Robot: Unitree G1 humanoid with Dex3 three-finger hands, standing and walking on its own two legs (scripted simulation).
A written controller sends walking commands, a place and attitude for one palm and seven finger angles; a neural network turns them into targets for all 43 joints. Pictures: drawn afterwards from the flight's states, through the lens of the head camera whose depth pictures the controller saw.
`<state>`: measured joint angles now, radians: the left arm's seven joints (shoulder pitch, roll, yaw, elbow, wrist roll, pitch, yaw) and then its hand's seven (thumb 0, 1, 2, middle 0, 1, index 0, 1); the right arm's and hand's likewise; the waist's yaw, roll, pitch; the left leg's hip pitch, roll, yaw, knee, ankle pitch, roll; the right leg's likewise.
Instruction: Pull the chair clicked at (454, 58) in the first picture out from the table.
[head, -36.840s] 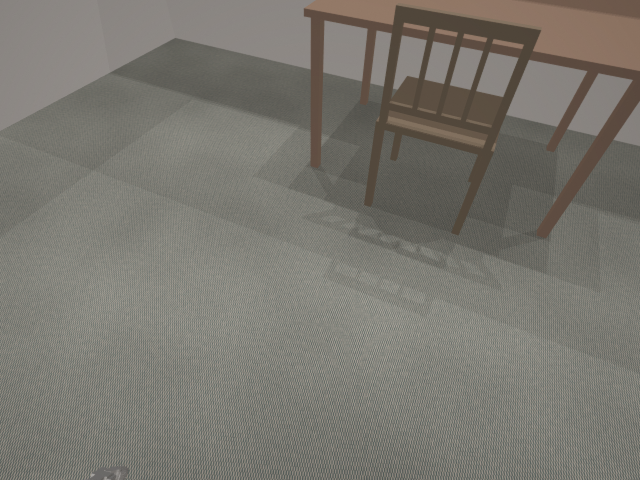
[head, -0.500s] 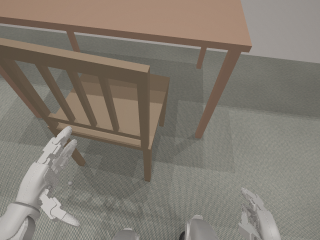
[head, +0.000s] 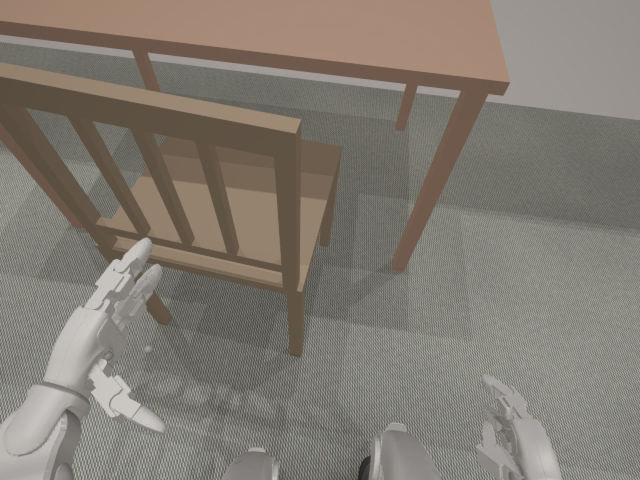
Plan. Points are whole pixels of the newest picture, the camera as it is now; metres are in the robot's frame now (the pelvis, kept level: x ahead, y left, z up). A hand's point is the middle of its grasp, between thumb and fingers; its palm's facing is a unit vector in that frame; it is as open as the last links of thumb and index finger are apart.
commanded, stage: aim the fingers beside a spindle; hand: left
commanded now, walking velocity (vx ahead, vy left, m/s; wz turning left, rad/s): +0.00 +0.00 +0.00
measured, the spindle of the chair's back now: (168, 192) +0.52 +0.26 -0.02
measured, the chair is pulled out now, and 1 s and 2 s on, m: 0.17 0.17 0.17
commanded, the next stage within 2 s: push the fingers through the gap in 1.72 s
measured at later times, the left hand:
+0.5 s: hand (160, 320) +0.30 +0.20 +0.02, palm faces -0.20 -0.98 -0.06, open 16.9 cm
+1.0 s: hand (175, 292) +0.34 +0.20 +0.00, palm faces -0.22 -0.97 -0.05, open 16.9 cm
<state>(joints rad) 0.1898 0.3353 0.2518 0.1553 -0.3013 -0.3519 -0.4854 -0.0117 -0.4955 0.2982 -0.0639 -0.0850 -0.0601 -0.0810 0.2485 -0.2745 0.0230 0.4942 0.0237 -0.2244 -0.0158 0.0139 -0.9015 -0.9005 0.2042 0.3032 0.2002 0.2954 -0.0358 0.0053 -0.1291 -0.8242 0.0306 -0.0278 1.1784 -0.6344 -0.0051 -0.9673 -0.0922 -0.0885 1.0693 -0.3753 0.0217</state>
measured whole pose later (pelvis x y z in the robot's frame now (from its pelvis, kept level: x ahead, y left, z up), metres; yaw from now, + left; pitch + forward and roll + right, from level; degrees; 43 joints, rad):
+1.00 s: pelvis -0.01 +0.00 -0.02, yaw -1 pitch +23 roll -1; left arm -0.21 0.39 0.32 0.50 -0.28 -0.37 -0.53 -0.01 -0.49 0.30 -0.06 -0.08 -0.06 -0.08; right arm 0.25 -0.29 0.02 0.53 0.02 -0.17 -0.02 0.01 -0.90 -0.90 0.20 0.30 0.20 0.30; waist -0.06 0.00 -0.14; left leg -1.02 0.03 -0.01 1.28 -0.65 -0.01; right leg -1.18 -0.09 -0.06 1.17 -0.38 0.02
